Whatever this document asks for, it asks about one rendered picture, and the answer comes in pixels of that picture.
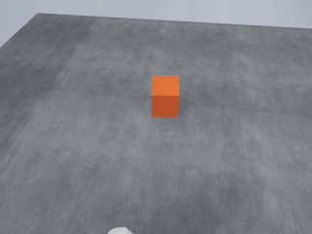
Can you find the carton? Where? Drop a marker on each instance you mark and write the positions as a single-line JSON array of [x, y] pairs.
[[165, 95]]

